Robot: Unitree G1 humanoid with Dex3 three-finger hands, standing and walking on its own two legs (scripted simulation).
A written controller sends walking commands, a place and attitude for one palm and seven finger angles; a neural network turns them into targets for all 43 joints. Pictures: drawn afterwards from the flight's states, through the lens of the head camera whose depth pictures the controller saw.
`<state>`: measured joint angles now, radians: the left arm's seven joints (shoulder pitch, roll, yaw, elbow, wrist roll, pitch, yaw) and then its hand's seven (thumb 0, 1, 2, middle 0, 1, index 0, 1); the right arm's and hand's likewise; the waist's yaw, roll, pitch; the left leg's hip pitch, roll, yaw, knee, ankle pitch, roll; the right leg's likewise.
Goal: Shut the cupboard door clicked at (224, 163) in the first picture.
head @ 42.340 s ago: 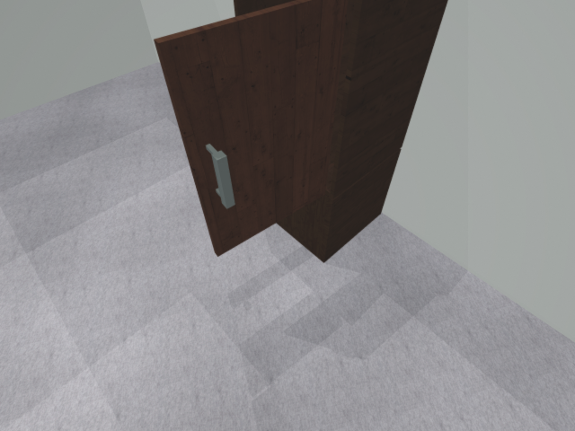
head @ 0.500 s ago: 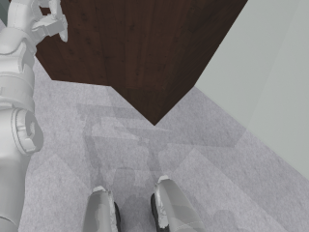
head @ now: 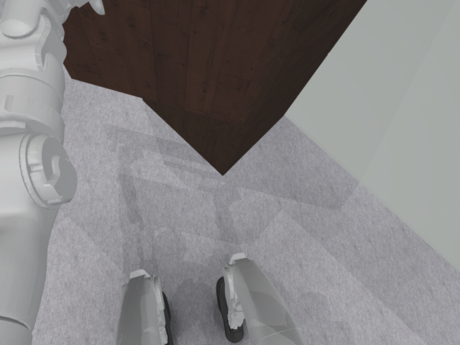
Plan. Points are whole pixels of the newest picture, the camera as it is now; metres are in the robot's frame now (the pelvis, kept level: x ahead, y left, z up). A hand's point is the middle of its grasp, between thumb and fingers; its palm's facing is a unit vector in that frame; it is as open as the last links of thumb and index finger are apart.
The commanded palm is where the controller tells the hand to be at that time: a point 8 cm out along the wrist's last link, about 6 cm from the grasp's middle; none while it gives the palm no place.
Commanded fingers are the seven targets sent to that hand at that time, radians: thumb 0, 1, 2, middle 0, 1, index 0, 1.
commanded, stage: pull the fist back off the door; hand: left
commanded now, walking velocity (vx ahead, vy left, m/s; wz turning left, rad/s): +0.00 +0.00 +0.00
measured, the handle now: out of the picture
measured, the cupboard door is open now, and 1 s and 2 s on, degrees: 31 30 30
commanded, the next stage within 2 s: draw the hand back to the body in 0.76 s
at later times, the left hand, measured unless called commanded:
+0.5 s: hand (92, 15) +0.56 +0.11 +0.12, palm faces +0.13 -0.99 -0.07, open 3.1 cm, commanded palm +0.52 +0.14 +0.11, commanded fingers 0.00 0.90 0.90 -1.30 -1.50 -1.30 -1.50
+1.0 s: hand (98, 39) +0.51 +0.10 +0.13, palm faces +0.12 -0.99 -0.03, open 3.1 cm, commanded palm +0.45 +0.15 +0.14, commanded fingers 0.00 0.90 0.90 -1.30 -1.50 -1.30 -1.50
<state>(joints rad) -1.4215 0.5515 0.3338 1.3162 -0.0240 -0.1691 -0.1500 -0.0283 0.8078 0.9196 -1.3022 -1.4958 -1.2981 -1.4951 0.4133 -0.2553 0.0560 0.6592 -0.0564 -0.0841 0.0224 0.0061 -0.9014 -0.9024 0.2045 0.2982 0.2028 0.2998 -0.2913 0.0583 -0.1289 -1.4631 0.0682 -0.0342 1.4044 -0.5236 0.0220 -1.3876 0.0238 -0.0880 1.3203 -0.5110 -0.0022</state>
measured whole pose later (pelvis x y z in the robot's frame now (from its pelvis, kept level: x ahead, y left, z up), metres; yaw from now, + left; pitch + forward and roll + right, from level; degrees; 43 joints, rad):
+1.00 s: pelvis +0.02 -0.02 +0.05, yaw +2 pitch +22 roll +0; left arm -0.82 0.23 0.28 1.05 -0.02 -0.48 0.09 0.01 0.90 0.90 -1.30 -1.50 -1.30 -1.49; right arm 0.31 -0.22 -0.01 0.63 -0.03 0.03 0.06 0.01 -0.90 -0.90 0.20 0.30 0.20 0.30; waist -0.15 0.04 -0.15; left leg -1.06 0.05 0.03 1.16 -0.48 -0.01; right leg -1.04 0.01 -0.03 1.16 -0.50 -0.03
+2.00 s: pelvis +0.06 +0.00 +0.15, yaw +4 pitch -4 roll +0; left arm 0.39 0.35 0.27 -0.31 -0.08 0.01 0.10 0.01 0.89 0.90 -0.55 -0.67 -0.55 -0.67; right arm 0.20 -0.21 0.05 0.61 0.03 -0.04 -0.07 0.02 -0.90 -0.90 0.21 0.30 0.20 0.30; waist 0.06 0.07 0.00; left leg -0.13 0.00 0.03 0.44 -0.25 0.02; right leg -0.09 -0.02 -0.04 0.42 -0.26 0.01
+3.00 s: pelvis +0.03 +0.01 +0.15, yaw +3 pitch +1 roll -1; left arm 0.55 0.46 0.43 -0.46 -0.08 -0.13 0.13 0.01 0.89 0.90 -0.22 -0.30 -0.21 -0.30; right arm 0.17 -0.23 -0.01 0.56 0.03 0.03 -0.10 0.02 -0.90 -0.90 0.20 0.30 0.20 0.30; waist 0.00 0.03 -0.01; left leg -0.30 -0.01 0.05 0.52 -0.24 0.04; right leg -0.27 -0.03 -0.01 0.50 -0.25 0.03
